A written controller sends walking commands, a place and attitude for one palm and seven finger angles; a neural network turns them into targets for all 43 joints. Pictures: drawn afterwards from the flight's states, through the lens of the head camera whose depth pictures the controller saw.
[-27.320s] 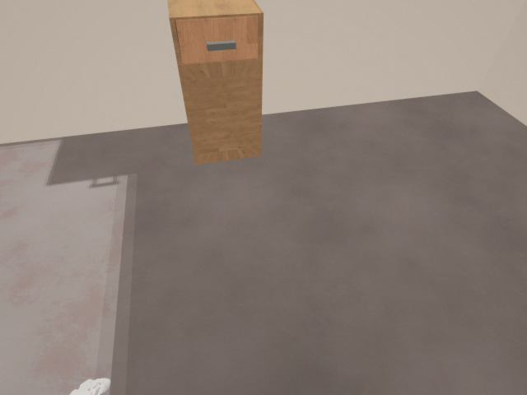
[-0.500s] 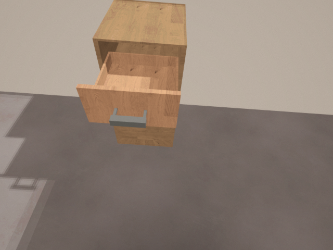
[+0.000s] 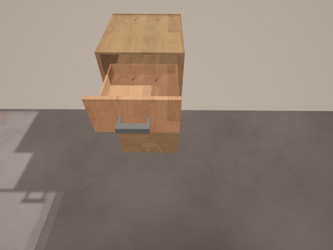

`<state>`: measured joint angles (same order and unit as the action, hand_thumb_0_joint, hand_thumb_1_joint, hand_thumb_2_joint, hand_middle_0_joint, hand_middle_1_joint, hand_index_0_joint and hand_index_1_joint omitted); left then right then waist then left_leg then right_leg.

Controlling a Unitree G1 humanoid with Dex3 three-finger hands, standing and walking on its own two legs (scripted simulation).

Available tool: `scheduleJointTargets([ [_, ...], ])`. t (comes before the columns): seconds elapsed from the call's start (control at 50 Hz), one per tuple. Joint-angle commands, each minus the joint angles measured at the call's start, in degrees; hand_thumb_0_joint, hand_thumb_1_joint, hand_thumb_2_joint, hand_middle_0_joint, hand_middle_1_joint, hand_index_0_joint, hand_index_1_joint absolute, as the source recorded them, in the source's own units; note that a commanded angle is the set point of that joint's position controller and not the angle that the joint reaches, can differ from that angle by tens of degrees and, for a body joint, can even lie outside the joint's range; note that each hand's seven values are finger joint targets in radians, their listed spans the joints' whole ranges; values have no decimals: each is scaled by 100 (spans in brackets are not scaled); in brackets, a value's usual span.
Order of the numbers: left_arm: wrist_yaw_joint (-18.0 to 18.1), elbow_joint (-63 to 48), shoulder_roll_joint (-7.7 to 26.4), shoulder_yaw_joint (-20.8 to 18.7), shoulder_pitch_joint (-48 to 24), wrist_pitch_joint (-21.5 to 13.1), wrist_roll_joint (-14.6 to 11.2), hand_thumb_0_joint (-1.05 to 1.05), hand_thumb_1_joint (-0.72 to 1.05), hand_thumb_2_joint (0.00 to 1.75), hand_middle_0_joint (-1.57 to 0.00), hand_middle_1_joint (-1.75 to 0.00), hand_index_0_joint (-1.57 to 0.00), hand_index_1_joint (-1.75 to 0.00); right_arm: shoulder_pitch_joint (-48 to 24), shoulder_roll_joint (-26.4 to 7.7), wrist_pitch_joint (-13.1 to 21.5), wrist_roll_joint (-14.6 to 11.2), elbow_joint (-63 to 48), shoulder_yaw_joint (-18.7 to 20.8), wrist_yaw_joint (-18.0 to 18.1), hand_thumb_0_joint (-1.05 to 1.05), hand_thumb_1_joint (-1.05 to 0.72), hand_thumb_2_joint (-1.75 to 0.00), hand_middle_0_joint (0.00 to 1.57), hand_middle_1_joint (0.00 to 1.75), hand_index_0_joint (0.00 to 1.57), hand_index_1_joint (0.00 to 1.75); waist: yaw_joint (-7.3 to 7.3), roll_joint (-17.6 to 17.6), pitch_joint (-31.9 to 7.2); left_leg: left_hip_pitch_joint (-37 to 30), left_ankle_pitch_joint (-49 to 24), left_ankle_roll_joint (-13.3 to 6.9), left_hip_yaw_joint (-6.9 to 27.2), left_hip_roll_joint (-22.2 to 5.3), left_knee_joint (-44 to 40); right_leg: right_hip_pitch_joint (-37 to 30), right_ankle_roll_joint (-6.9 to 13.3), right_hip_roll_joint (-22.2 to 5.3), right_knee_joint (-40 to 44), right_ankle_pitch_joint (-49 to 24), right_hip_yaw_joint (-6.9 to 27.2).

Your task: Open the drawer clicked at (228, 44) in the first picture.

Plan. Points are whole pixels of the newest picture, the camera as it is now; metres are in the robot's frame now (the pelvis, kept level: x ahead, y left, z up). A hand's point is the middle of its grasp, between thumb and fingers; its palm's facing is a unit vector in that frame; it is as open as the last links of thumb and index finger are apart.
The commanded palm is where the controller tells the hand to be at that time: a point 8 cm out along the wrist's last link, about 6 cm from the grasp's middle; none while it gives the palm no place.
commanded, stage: let the arm hang, fingers relaxed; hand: left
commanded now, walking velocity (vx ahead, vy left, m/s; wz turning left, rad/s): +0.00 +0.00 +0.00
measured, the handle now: (133, 123) +0.55 +0.15 -0.09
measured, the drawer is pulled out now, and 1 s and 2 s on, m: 0.30 0.30 0.30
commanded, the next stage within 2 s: look to check the result in 0.24 s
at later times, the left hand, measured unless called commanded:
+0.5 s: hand out of the picture -0.01 +0.17 -0.18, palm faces +0.01 -0.98 -0.19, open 7.4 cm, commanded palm none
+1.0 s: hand out of the picture +0.02 +0.17 -0.18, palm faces +0.01 -0.98 -0.20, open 7.4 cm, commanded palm none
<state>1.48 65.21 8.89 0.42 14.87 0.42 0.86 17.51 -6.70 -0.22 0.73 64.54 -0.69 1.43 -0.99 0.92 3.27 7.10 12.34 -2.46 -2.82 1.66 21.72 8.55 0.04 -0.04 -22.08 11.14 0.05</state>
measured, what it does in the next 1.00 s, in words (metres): stands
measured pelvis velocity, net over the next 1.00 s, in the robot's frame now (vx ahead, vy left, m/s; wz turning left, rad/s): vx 0.01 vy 0.00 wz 0.00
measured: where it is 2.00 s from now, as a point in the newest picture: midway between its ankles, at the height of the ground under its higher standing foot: outside the picture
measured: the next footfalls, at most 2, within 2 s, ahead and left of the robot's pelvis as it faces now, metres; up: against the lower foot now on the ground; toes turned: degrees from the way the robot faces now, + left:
none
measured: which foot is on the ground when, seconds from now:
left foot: down 0.00-1.00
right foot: down 0.00-1.00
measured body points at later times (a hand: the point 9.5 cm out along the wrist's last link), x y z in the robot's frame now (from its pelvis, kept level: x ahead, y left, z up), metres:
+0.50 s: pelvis +0.01 +0.00 +0.00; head +0.02 +0.00 +0.45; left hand -0.01 +0.22 -0.16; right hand -0.02 -0.20 -0.16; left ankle +0.00 +0.09 -0.74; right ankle +0.01 -0.12 -0.74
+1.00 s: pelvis +0.01 +0.00 +0.00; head +0.03 -0.01 +0.45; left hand +0.02 +0.22 -0.16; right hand +0.00 -0.22 -0.16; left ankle +0.00 +0.09 -0.74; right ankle +0.01 -0.12 -0.74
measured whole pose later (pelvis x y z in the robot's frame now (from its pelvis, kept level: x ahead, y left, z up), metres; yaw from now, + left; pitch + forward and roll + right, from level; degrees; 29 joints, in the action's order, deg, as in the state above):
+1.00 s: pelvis +0.01 +0.00 +0.00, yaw +0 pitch -2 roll +0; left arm 1.8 65.8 8.7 -0.7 13.9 -0.3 1.0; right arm 15.3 -8.2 0.6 0.7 64.9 0.6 2.2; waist -0.9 0.4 4.1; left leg 5.9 12.4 -2.1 -2.7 1.5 20.2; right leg 7.6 0.3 0.2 -21.2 11.6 0.0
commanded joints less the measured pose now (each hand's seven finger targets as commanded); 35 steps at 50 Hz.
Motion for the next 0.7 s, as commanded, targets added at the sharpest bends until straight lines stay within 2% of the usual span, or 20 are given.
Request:
scheduleJointTargets([
  [0.0,85,-103,608,-120,435,-86,-23,0,90,90,-20,-30,-20,-30,478,-580,71,-17,-67,132,70,0,-90,-90,20,30,20,30,57,-66,309,340,-160,16,653,-676,-621,190,196,-447,348,-173,365],
  [0.02,85,-90,570,-128,459,-90,-21,0,90,90,-20,-30,-20,-30,472,-564,78,-15,-67,134,77,0,-90,-90,20,30,20,30,55,37,288,318,-179,23,634,-674,-623,197,195,-452,343,-199,371],
  [0.1,94,-64,536,-146,459,-94,-15,0,90,90,-20,-30,-20,-30,517,-481,88,-17,-39,141,85,0,-90,-90,20,30,20,30,55,-26,363,328,-274,19,624,-678,-624,227,197,-460,325,-271,347],
  [0.14,94,-58,504,-149,484,-95,-17,0,90,90,-20,-30,-20,-30,527,-484,94,-16,-32,142,96,0,-90,-90,20,30,20,30,54,88,314,295,-291,24,612,-668,-609,207,193,-455,318,-295,358],
  [0.18,100,-48,484,-155,502,-100,-11,0,90,90,-20,-30,-20,-30,546,-459,97,-18,-49,148,102,0,-90,-90,20,30,20,30,41,-8,293,232,-390,11,614,-689,-590,232,195,-461,307,-345,339],
  [0.24,96,-33,475,-161,507,-95,-14,0,90,90,-20,-30,-20,-30,542,-477,105,-23,-33,149,108,0,-90,-90,20,30,20,30,46,53,288,212,-385,17,609,-690,-612,229,187,-472,307,-336,333],
  [0.26,103,-43,470,-166,530,-103,-6,0,90,90,-20,-30,-20,-30,542,-467,95,-38,-54,156,105,0,-90,-90,20,30,20,30,49,-75,304,195,-326,10,622,-696,-604,271,188,-453,322,-282,326],
  [0.3,99,-22,462,-161,492,-91,-10,0,90,90,-20,-30,-20,-30,561,-479,98,-20,-28,151,111,0,-90,-90,20,30,20,30,26,68,285,203,-351,16,623,-692,-619,238,186,-466,308,-299,322],
  [0.66,113,-9,503,-186,534,-141,-9,0,90,90,-20,-30,-20,-30,401,-572,113,-36,-73,200,118,0,-90,-90,20,30,20,30,46,-122,229,6,-658,16,578,-705,-546,216,185,-479,367,-530,371],
  [0.68,111,-14,516,-178,480,-135,-12,0,90,90,-20,-30,-20,-30,417,-572,114,-32,-62,193,117,0,-90,-90,20,30,20,30,21,-47,259,49,-617,22,584,-702,-568,195,183,-504,384,-479,354],
])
